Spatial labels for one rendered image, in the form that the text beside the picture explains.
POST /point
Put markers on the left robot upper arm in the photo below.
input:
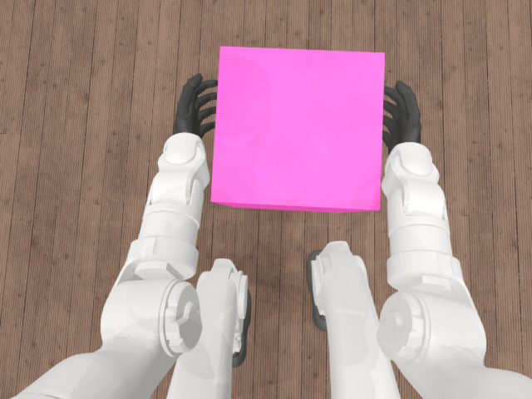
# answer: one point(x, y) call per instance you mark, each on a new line
point(146, 326)

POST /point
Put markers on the carton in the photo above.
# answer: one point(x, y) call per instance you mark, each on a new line
point(298, 129)

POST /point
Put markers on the left robot forearm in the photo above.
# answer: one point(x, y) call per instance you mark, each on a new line
point(166, 244)

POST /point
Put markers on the right robot upper arm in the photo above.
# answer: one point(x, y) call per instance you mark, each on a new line
point(438, 344)

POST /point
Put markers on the robot left hand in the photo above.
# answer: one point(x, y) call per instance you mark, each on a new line
point(188, 117)

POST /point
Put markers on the right robot shin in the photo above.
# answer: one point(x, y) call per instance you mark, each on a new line
point(341, 246)

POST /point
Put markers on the right robot forearm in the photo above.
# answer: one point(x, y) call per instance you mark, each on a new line
point(418, 228)

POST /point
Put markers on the left robot thigh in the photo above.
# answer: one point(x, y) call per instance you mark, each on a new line
point(206, 371)

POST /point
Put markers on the robot right hand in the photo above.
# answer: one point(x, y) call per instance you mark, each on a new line
point(405, 125)

